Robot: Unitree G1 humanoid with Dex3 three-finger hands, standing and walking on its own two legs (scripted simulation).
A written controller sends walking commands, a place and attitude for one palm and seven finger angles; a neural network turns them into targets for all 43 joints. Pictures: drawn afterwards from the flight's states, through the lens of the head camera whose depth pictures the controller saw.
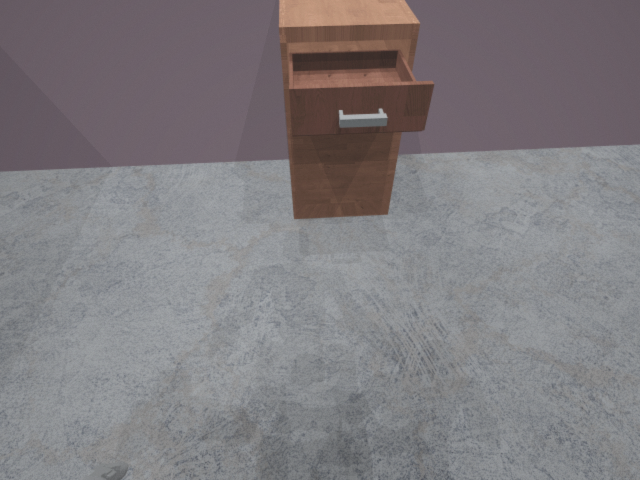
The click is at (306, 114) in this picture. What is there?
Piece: drawer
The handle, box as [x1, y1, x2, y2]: [339, 108, 387, 127]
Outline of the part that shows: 387,117 381,108 378,109 378,114 343,115 342,110 339,110 339,125 340,127 386,125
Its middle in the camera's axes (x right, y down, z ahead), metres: +0.11 -0.33 +1.05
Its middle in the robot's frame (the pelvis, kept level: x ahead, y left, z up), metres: +1.01 -0.06 -0.07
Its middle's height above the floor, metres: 0.70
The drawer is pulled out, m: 0.30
